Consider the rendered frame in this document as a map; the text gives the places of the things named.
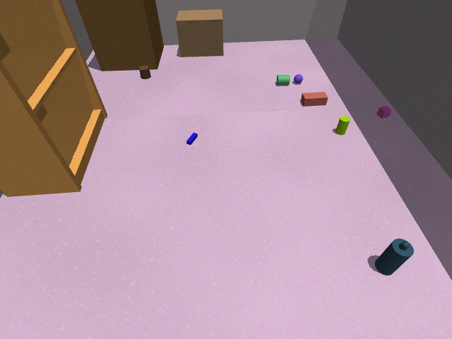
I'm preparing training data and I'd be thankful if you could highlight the bookshelf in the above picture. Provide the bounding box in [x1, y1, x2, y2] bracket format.
[0, 0, 107, 197]

